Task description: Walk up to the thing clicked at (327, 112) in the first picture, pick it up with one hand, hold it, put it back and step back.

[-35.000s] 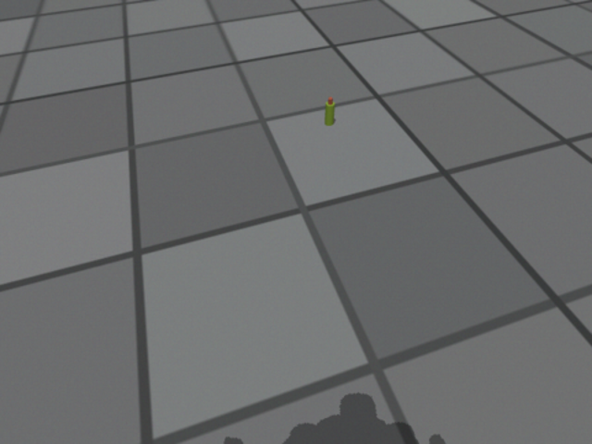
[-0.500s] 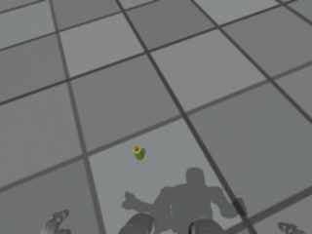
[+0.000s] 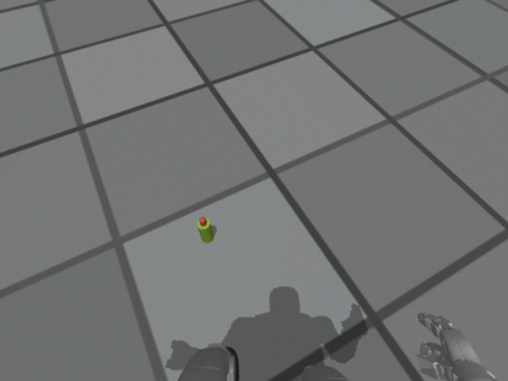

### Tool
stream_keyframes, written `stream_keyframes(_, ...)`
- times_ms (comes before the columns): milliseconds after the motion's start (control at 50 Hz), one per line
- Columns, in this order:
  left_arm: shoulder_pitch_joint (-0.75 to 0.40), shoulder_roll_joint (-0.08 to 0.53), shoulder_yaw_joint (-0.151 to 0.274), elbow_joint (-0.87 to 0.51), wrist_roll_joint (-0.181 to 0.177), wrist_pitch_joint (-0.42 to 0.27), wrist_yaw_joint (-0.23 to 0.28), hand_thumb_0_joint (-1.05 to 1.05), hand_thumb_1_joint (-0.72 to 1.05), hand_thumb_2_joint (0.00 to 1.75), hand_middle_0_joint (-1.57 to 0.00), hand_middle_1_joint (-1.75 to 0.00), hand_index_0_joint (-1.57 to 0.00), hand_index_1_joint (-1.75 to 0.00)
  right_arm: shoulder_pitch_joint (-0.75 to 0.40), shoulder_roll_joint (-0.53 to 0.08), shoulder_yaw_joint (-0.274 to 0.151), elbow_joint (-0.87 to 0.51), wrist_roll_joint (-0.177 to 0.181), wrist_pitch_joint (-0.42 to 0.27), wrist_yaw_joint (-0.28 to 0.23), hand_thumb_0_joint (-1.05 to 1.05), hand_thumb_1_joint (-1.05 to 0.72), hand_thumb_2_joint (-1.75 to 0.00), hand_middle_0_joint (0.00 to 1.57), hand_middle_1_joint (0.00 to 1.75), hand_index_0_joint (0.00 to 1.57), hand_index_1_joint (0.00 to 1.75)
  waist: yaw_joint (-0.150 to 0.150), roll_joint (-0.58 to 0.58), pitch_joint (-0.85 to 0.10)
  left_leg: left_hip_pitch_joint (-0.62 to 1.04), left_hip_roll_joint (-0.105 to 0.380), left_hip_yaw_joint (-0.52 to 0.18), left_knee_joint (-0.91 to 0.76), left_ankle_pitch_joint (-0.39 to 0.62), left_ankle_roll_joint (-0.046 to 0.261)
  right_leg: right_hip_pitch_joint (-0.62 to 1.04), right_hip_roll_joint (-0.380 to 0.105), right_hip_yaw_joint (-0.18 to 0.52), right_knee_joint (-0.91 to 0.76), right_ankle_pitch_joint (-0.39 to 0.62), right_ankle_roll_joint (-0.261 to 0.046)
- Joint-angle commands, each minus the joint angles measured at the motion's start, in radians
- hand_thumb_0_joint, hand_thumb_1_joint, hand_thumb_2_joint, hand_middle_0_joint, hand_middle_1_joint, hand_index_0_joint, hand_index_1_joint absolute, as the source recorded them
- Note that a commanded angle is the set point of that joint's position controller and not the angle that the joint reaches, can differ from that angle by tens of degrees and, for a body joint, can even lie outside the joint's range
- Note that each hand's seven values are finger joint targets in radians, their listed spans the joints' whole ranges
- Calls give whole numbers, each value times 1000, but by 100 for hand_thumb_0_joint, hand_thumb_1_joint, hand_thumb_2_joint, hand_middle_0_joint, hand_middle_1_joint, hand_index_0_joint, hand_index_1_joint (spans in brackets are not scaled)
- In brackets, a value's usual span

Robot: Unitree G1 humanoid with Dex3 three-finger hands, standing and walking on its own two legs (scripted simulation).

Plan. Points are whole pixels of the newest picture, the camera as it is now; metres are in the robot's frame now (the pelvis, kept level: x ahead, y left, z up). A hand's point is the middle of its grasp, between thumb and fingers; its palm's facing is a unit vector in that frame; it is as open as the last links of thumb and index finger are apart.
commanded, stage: step back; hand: left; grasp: from the side
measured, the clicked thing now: (205, 228) +0.66 +0.23 -0.67
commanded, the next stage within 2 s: none
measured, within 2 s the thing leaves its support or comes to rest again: neither
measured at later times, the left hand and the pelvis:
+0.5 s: hand out of the picture -0.02 +0.28 -0.14, palm faces +0.07 -0.92 -0.39, open 7.4 cm; pelvis -0.16 +0.01 +0.00, yaw +4 degrees
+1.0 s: hand out of the picture -0.28 +0.26 -0.13, palm faces +0.01 -0.90 -0.44, open 7.4 cm; pelvis -0.32 -0.02 +0.01, yaw +0 degrees
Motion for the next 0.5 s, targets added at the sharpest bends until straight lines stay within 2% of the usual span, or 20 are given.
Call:
stream_keyframes(0, 204, 167, 64, 2, 16, -29, -5, 0, 90, 90, -20, -30, -20, -30, -1, -283, -85, -63, 16, 10, -18, 0, -90, -90, 20, 30, 20, 30, 9, 190, -294, 78, 190, -253, -159, -105, 121, 166, -10, -79, -338, 182, -47)
stream_keyframes(20, 201, 195, 73, -1, 30, -32, -6, 0, 90, 90, -20, -30, -20, -30, 7, -248, -74, -58, 23, 13, -17, 0, -90, -90, 20, 30, 20, 30, 7, 91, -267, -16, 134, -223, -80, -205, 66, 178, -50, 30, -401, 140, -73)
stream_keyframes(40, 150, 263, 91, -37, 45, -38, -7, 0, 90, 90, -20, -30, -20, -30, 30, -198, -61, -68, 30, 11, -13, 0, -90, -90, 20, 30, 20, 30, -4, -150, -209, -197, -11, -130, 127, -330, -14, 147, -244, 355, -503, 24, -153)
stream_keyframes(60, 58, 372, 110, -91, 44, -32, -7, 0, 90, 90, -20, -30, -20, -30, -34, -205, -71, -76, 25, 16, -26, 0, -90, -90, 20, 30, 20, 30, 52, -276, -125, -131, -136, -181, 391, -420, -52, -173, -436, 546, -632, -50, -299)
stream_keyframes(80, -61, 379, 111, -135, 48, -38, 7, 0, 90, 90, -20, -30, -20, -30, -10, -254, -90, -59, 19, 19, -31, 0, -90, -90, 20, 30, 20, 30, 17, -279, -45, -64, -88, -283, 572, -384, -61, -327, -487, 594, -680, -81, -346)
stream_keyframes(100, -111, 325, 101, -153, 46, -44, 13, 0, 90, 90, -20, -30, -20, -30, 39, -274, -92, -33, 27, 17, -22, 0, -90, -90, 20, 30, 20, 30, -22, -207, -33, -30, -97, -311, 621, -332, -49, -330, -427, 478, -638, 29, -310)
stream_keyframes(120, -157, 263, 85, -163, 44, -48, 15, 0, 90, 90, -20, -30, -20, -30, 90, -253, -88, -5, 31, 13, -18, 0, -90, -90, 20, 30, 20, 30, -63, -109, -55, -48, -151, -305, 641, -276, -40, -236, -303, 264, -537, 248, -243)
stream_keyframes(140, -185, 220, 81, -157, 41, -45, 15, 0, 90, 90, -20, -30, -20, -30, 144, -217, -75, 19, 38, 7, -23, 0, -90, -90, 20, 30, 20, 30, -96, -112, -101, -72, -181, -280, 625, -247, -40, -144, -222, 119, -479, 396, -186)
stream_keyframes(160, -167, 209, 84, -153, 37, -41, 12, 0, 90, 90, -20, -30, -20, -30, 165, -194, -62, 22, 37, 2, -29, 0, -90, -90, 20, 30, 20, 30, -85, -141, -137, -79, -192, -253, 637, -243, -48, -97, -192, 79, -467, 416, -164)
stream_keyframes(200, -72, 192, 77, -156, 41, -41, 11, 0, 90, 90, -20, -30, -20, -30, 151, -210, -55, 13, 29, -2, -35, 0, -90, -90, 20, 30, 20, 30, -19, -130, -175, -113, -189, -228, 588, -267, -67, 39, -191, 97, -422, 459, -170)
stream_keyframes(260, 9, 176, 78, -144, 40, -31, 27, 0, 90, 90, -20, -30, -20, -30, 114, -189, -44, -9, 25, -14, -40, 0, -90, -90, 20, 30, 20, 30, 34, -169, -213, -188, -123, -196, 377, -350, -78, 281, -244, 128, -371, 589, -208)
stream_keyframes(300, 21, 192, 80, -149, 36, -24, 33, 0, 90, 90, -20, -30, -20, -30, 123, -184, -43, -17, 19, -21, -41, 0, -90, -90, 20, 30, 20, 30, 46, -203, -265, -139, -76, -174, 224, -375, -70, 349, -281, 151, -322, 703, -227)
stream_keyframes(340, -27, 209, 76, -164, 27, -16, 32, 0, 90, 90, -20, -30, -20, -30, 187, -194, -50, 5, 15, -23, -39, 0, -90, -90, 20, 30, 20, 30, 16, -232, -288, -16, -41, -129, 79, -340, -44, 279, -291, 146, -288, 734, -212)
stream_keyframes(360, -60, 213, 72, -169, 18, -9, 28, 0, 90, 90, -20, -30, -20, -30, 232, -194, -54, 29, 13, -24, -37, 0, -90, -90, 20, 30, 20, 30, -8, -223, -303, 55, -43, -105, -26, -260, -33, 248, -274, 124, -255, 711, -198)
stream_keyframes(380, -75, 216, 65, -178, 11, -3, 23, 0, 90, 90, -20, -30, -20, -30, 262, -200, -60, 46, 12, -26, -34, 0, -90, -90, 20, 30, 20, 30, -25, -180, -309, 134, -64, -63, -147, -133, -27, 199, -243, 85, -205, 677, -174)
stream_keyframes(400, -96, 202, 54, -189, 8, 5, 20, 0, 90, 90, -20, -30, -20, -30, 281, -214, -69, 49, 4, -29, -36, 0, -90, -90, 20, 30, 20, 30, -44, -144, -304, 188, -43, -90, -228, 18, -17, 124, -223, 85, -171, 597, -136)
stream_keyframes(420, -77, 163, 45, -199, 5, 9, 16, 0, 90, 90, -20, -30, -20, -30, 263, -278, -86, 39, -8, -31, -35, 0, -90, -90, 20, 30, 20, 30, -25, 33, -307, 257, 106, -315, -231, 136, 33, -33, -136, 40, -62, 392, -86)
stream_keyframes(440, -93, 131, 39, -199, -7, 9, 19, 0, 90, 90, -20, -30, -20, -30, 206, -355, -98, 17, -16, -28, -29, 0, -90, -90, 20, 30, 20, 30, -21, 232, -265, 273, 278, -539, -259, 287, 136, -218, 51, -46, 104, -48, -50)
stream_keyframes(460, -158, 181, 64, -197, 6, 10, 34, 0, 90, 90, -20, -30, -20, -30, 182, -422, -105, 2, -11, -26, -23, 0, -90, -90, 20, 30, 20, 30, -83, 257, -232, 86, 377, -633, -285, 273, 271, -158, 67, 83, 283, -218, -36)
stream_keyframes(480, -172, 204, 68, -180, 11, 10, 35, 0, 90, 90, -20, -30, -20, -30, 148, -378, -100, 3, -12, -32, -27, 0, -90, -90, 20, 30, 20, 30, -75, 207, -177, 29, 366, -618, -293, 241, 275, -149, 61, 132, 370, -179, -41)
